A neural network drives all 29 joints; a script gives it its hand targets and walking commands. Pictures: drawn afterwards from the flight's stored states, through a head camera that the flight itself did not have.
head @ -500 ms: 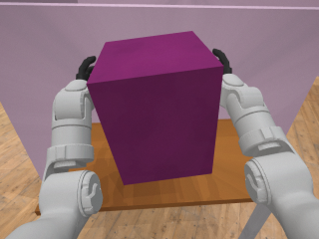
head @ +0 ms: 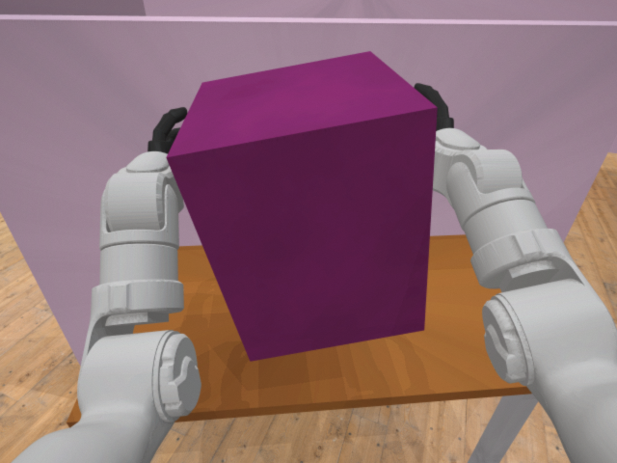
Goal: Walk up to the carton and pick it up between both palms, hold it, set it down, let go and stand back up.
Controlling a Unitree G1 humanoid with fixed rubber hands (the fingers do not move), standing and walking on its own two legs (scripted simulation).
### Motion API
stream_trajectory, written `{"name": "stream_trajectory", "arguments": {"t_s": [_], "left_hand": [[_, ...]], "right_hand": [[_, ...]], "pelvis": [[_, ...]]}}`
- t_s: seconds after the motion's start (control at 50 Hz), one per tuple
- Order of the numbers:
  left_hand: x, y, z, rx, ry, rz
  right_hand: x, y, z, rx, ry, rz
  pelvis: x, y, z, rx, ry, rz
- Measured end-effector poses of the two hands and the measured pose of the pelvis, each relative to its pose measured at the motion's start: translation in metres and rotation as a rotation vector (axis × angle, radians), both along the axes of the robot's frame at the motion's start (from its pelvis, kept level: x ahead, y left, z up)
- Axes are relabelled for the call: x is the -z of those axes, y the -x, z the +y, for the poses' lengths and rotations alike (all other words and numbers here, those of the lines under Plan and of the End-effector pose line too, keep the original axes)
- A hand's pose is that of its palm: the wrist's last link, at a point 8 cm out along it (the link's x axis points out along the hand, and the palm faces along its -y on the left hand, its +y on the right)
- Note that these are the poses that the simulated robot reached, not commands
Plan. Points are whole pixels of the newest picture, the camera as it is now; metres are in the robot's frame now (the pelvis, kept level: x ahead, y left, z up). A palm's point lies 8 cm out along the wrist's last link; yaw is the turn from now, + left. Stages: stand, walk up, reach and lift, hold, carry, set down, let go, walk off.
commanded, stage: hold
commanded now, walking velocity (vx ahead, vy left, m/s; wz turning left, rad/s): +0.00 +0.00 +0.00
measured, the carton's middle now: (311, 204) +0.38 -0.01 +0.23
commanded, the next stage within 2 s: none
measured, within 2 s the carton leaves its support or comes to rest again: neither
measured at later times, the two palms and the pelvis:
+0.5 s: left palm (152, 139) +0.36 +0.16 +0.33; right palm (439, 118) +0.37 -0.16 +0.35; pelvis -0.01 -0.01 +0.00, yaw +1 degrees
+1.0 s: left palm (155, 159) +0.37 +0.17 +0.30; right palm (428, 132) +0.38 -0.15 +0.33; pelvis +0.00 -0.01 +0.00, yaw +1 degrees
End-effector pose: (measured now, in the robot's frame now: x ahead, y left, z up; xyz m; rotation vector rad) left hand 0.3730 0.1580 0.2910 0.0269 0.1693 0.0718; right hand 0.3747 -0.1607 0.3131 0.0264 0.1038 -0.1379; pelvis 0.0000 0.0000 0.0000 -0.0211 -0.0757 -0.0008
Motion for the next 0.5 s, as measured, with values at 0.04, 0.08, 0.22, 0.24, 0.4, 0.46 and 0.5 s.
{"name": "stream_trajectory", "arguments": {"t_s": [0.04,0.08,0.22,0.24,0.4,0.46,0.5], "left_hand": [[-0.003,0.001,0.000,-0.004,0.000,-0.001],[-0.006,0.004,-0.001,-0.011,-0.001,-0.005],[-0.024,0.013,0.001,-0.030,0.016,-0.012],[-0.026,0.013,0.001,-0.030,0.020,-0.008],[-0.037,0.011,0.003,-0.018,0.019,0.002],[-0.039,0.010,0.004,-0.014,0.017,0.002],[-0.039,0.009,0.004,-0.013,0.015,0.004]], "right_hand": [[-0.002,0.001,0.000,-0.003,0.001,0.000],[-0.005,0.001,0.000,-0.009,0.003,-0.003],[-0.022,0.006,0.002,-0.022,0.007,-0.008],[-0.024,0.006,0.002,-0.021,0.006,-0.004],[-0.034,0.006,0.002,-0.016,0.007,0.013],[-0.034,0.006,0.003,-0.014,0.007,0.017],[-0.033,0.005,0.004,-0.014,0.007,0.021]], "pelvis": [[0.000,0.000,0.000,0.003,0.000,0.001],[0.000,0.001,-0.001,0.005,0.000,0.003],[0.000,0.004,-0.006,0.002,-0.002,0.003],[0.000,0.004,-0.007,0.000,-0.003,0.005],[0.000,0.007,-0.012,-0.013,-0.004,0.025],[0.000,0.008,-0.012,-0.016,-0.004,0.028],[0.000,0.008,-0.013,-0.019,-0.004,0.029]]}}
